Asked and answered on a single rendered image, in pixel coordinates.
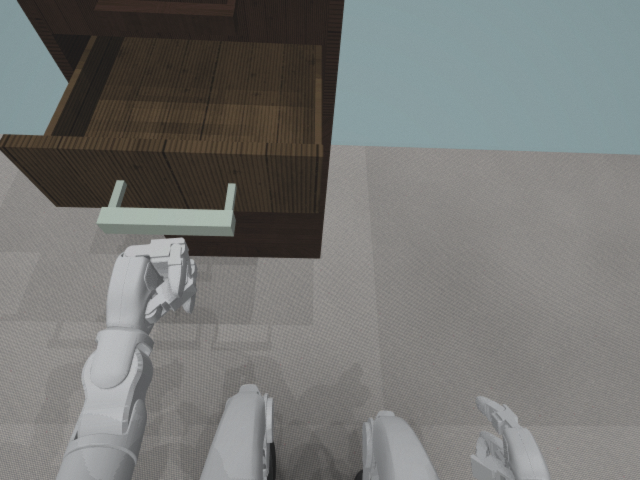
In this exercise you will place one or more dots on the robot right thigh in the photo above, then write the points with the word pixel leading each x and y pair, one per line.
pixel 391 447

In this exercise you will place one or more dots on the robot right hand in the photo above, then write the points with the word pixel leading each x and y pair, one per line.
pixel 517 457

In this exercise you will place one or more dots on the robot right shin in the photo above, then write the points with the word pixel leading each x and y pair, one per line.
pixel 374 475

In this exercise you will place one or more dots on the drawer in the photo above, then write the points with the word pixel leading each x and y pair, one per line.
pixel 178 120

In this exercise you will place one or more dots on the handle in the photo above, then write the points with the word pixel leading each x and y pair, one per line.
pixel 167 17
pixel 115 219

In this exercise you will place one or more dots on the left robot forearm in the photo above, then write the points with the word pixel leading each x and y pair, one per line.
pixel 107 437

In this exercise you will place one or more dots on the cabinet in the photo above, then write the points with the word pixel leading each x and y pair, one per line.
pixel 66 26

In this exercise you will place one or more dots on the robot left hand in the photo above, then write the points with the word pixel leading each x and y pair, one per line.
pixel 134 280

